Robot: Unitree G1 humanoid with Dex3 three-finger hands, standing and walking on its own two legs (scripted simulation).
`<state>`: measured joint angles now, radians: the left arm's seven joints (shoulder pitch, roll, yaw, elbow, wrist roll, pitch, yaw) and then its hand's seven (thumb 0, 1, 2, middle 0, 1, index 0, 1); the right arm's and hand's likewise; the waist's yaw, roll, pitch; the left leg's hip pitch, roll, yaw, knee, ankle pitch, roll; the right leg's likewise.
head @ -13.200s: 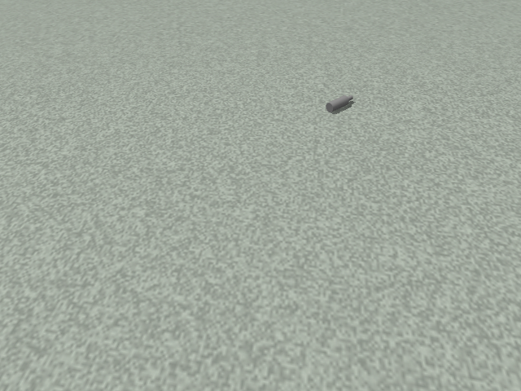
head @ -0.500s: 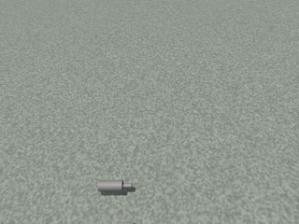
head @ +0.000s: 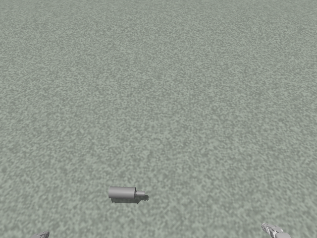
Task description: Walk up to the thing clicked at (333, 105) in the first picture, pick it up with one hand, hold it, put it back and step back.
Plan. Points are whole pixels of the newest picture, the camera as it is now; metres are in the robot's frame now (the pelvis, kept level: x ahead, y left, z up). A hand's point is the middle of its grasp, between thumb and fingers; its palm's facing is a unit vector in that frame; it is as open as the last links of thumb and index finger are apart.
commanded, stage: walk up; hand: left
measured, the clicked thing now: (127, 192) +0.44 +0.20 -0.73
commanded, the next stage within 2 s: stand in 1.06 s
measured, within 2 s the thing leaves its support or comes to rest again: neither
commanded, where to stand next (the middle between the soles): +0.05 +0.00 m, yaw -1 degrees
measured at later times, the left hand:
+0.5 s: hand out of the picture +0.09 +0.24 -0.13, palm faces -0.03 -0.95 -0.31, open 7.4 cm
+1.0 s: hand out of the picture +0.06 +0.24 -0.13, palm faces -0.02 -0.94 -0.33, open 7.4 cm
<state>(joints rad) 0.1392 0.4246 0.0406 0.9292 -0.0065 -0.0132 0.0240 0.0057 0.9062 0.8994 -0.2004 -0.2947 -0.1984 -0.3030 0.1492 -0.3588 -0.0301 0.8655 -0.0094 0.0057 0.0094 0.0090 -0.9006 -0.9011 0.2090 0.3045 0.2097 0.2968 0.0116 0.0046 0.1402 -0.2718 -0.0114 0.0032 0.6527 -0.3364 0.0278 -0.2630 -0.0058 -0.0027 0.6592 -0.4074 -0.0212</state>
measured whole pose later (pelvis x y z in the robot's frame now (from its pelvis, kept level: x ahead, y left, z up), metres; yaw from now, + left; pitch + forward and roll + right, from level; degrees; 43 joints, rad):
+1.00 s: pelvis +0.00 -0.01 +0.03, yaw -1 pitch -2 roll +0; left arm 0.11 0.34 0.01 1.15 0.01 -0.02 -0.01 0.01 0.91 0.90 -0.20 -0.29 -0.20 -0.30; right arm 0.11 -0.34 -0.01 1.14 -0.01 0.00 0.02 0.01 -0.90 -0.90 0.21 0.30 0.21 0.30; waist 0.00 0.01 0.06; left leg -0.12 0.00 0.01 0.31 -0.15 0.00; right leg -0.12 0.01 0.00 0.29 -0.15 0.00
